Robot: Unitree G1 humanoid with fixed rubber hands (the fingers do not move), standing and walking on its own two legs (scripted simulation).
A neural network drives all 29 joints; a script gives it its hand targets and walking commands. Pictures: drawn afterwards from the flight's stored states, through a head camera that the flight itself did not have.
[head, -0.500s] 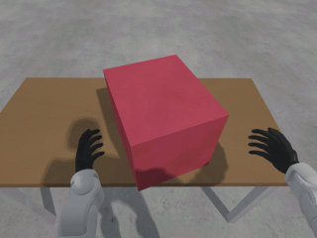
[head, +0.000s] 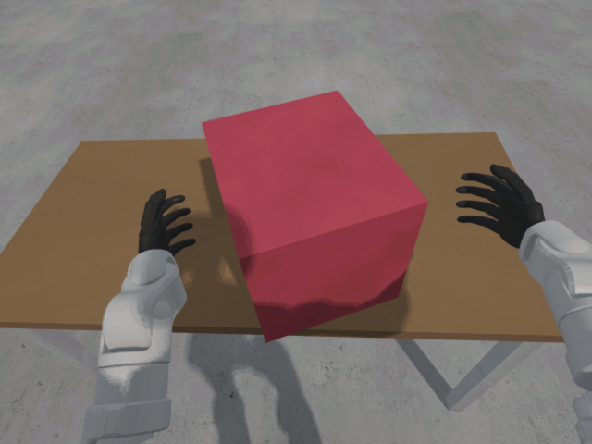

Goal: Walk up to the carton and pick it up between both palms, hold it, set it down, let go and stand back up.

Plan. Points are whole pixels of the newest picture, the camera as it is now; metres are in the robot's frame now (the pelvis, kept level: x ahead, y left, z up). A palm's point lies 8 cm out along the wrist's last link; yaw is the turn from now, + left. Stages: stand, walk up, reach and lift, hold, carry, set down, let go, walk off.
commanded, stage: reach and lift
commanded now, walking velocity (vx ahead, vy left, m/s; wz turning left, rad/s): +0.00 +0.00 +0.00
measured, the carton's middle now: (302, 212) +0.50 +0.06 +0.00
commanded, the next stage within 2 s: none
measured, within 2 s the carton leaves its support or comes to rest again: neither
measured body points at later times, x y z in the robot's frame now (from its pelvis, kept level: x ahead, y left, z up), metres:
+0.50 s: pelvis +0.01 +0.00 +0.00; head +0.07 -0.02 +0.44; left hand +0.39 +0.24 +0.14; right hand +0.50 -0.20 +0.13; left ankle +0.01 +0.15 -0.74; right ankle +0.04 -0.05 -0.74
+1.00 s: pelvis +0.02 +0.02 +0.00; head +0.10 +0.00 +0.44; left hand +0.43 +0.26 +0.15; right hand +0.55 -0.17 +0.15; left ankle +0.01 +0.15 -0.74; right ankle +0.04 -0.05 -0.74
